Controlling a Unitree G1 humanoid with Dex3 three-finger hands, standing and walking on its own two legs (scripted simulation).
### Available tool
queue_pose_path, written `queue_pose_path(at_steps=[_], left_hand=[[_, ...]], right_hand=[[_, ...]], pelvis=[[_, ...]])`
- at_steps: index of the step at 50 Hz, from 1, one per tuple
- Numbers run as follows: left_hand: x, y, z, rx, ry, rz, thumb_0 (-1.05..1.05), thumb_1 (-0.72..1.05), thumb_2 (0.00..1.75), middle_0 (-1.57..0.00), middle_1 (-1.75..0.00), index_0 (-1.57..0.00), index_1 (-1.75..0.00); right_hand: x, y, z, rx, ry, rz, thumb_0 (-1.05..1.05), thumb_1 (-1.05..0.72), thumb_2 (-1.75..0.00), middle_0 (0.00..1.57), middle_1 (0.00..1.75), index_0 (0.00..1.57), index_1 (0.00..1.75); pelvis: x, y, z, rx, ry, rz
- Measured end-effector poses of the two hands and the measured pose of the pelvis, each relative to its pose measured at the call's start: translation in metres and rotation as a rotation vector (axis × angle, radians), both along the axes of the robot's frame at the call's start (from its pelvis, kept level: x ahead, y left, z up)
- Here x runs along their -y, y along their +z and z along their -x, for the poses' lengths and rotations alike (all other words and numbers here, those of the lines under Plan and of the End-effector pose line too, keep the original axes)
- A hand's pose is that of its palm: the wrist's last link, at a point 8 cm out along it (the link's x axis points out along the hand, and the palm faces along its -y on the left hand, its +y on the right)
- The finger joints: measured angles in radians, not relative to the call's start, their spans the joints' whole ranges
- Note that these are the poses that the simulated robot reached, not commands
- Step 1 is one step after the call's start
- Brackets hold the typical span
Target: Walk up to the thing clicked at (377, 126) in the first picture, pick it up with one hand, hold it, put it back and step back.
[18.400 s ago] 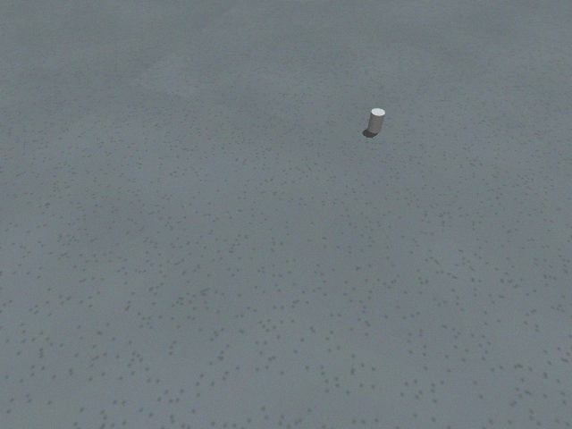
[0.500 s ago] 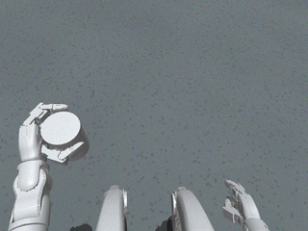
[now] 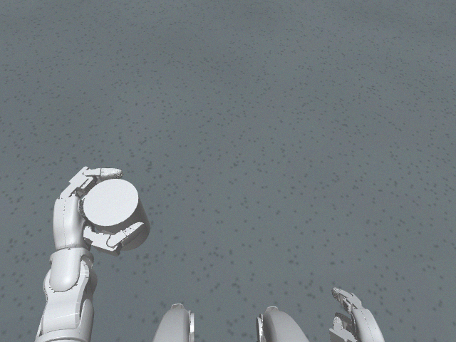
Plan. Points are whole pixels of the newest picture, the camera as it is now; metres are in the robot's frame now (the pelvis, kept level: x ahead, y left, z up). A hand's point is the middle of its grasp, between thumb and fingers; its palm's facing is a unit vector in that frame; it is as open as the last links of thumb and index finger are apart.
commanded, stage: lift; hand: left
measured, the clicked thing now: (120, 217) +0.34 +0.19 +0.00
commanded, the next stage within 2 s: hold in 0.62 s
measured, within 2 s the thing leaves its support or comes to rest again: neither
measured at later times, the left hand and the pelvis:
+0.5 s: hand (114, 198) +0.34 +0.18 +0.07, palm faces +0.17 -0.98 -0.02, open 11.0 cm; pelvis +0.01 +0.00 +0.03, yaw +0 degrees
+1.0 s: hand (115, 186) +0.35 +0.17 +0.09, palm faces +0.17 -0.98 -0.01, open 11.0 cm; pelvis +0.02 +0.00 +0.05, yaw +0 degrees
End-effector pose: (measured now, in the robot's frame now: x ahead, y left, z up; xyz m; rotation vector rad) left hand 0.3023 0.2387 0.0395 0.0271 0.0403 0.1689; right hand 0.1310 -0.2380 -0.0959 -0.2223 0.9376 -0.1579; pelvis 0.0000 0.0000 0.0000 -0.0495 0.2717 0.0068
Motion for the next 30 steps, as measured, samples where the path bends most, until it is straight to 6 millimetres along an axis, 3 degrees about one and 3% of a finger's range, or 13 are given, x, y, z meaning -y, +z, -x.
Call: queue_pose_path(at_steps=[13,30], left_hand=[[0.009,0.023,-0.003,0.010,0.002,0.008,-0.02,-0.49,1.07,-0.63,-0.96,-0.67,-0.96],[0.012,0.041,-0.007,0.021,0.004,0.011,-0.02,-0.49,1.07,-0.63,-0.96,-0.67,-0.96]], right_hand=[[0.006,0.025,-0.008,0.019,0.008,0.012,0.01,-0.92,-0.90,0.20,0.30,0.20,0.30],[0.004,0.036,-0.005,0.001,0.004,-0.003,0.01,-0.92,-0.90,0.20,0.30,0.20,0.30]], pelvis=[[0.004,0.022,-0.006,0.056,0.002,-0.009],[0.003,0.036,-0.011,0.099,0.000,-0.017]])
